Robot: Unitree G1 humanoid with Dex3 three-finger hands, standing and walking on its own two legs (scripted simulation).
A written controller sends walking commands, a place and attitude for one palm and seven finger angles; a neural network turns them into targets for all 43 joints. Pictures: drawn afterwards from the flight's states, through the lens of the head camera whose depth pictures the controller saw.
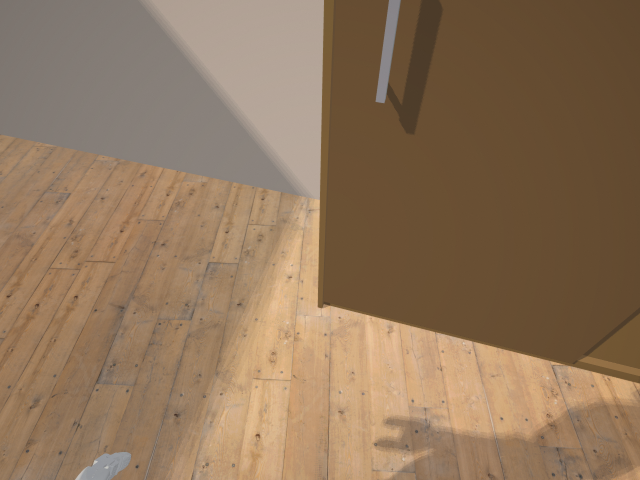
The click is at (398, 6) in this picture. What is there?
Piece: wardrobe's sliding door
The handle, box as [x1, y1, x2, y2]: [376, 0, 400, 102]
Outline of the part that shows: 400,0 389,0 376,95 376,101 384,102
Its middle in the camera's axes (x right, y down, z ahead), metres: +0.12 -0.35 +0.65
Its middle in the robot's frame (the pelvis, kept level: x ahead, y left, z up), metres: +0.76 -0.08 +0.22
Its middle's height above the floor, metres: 0.99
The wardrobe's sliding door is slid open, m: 0.00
